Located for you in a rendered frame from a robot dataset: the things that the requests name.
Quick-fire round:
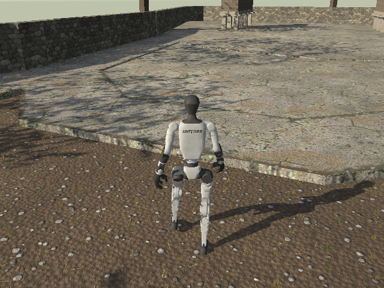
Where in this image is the right robot shin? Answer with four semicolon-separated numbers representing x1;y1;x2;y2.
200;206;210;246

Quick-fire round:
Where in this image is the right robot hand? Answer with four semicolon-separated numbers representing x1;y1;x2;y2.
211;162;224;173

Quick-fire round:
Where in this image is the right robot upper arm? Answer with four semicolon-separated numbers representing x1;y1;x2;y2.
204;121;221;152

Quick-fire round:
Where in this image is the robot right foot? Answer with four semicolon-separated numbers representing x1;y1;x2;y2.
199;239;208;255

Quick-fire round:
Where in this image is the left robot upper arm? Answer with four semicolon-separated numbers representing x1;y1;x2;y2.
164;121;180;155

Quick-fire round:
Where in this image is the robot right forearm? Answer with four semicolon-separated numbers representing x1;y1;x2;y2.
214;144;224;164

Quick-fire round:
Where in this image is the left robot hand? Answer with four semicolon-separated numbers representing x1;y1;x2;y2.
154;173;167;189

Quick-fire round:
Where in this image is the robot left forearm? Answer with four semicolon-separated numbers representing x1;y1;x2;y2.
155;146;169;175

